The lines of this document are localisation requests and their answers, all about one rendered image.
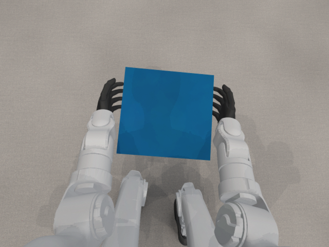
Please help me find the right robot shin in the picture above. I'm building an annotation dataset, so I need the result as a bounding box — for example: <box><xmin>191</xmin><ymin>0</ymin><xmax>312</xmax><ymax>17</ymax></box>
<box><xmin>179</xmin><ymin>182</ymin><xmax>202</xmax><ymax>236</ymax></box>

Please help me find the right robot upper arm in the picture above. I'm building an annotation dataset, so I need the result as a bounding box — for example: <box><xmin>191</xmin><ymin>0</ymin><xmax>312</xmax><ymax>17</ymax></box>
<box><xmin>214</xmin><ymin>201</ymin><xmax>290</xmax><ymax>247</ymax></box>

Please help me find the robot shin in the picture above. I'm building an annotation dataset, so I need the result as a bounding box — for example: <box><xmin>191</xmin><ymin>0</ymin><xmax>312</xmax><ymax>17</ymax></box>
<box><xmin>120</xmin><ymin>170</ymin><xmax>143</xmax><ymax>187</ymax></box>
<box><xmin>179</xmin><ymin>182</ymin><xmax>202</xmax><ymax>236</ymax></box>

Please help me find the carton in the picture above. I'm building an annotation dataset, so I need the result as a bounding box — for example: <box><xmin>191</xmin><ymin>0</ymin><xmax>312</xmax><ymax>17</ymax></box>
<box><xmin>117</xmin><ymin>67</ymin><xmax>214</xmax><ymax>161</ymax></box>

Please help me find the robot left forearm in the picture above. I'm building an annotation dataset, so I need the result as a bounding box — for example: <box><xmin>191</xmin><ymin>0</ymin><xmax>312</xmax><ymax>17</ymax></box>
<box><xmin>53</xmin><ymin>109</ymin><xmax>116</xmax><ymax>229</ymax></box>

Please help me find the left robot upper arm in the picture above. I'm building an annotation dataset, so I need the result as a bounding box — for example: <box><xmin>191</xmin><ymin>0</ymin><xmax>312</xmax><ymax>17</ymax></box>
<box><xmin>23</xmin><ymin>192</ymin><xmax>116</xmax><ymax>247</ymax></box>

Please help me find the left robot shin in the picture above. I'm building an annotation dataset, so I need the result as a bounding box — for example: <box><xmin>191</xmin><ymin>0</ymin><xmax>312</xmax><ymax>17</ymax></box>
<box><xmin>120</xmin><ymin>170</ymin><xmax>143</xmax><ymax>187</ymax></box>

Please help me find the left robot hand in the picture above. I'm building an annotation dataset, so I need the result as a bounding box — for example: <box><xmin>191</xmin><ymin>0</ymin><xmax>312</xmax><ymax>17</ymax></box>
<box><xmin>97</xmin><ymin>78</ymin><xmax>124</xmax><ymax>113</ymax></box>

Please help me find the right robot hand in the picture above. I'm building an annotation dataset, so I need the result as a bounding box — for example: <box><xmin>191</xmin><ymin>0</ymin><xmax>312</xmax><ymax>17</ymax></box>
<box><xmin>212</xmin><ymin>84</ymin><xmax>235</xmax><ymax>123</ymax></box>

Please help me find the robot right forearm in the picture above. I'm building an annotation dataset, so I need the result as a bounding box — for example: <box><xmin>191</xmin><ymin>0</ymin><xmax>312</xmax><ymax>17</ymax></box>
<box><xmin>213</xmin><ymin>117</ymin><xmax>279</xmax><ymax>233</ymax></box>

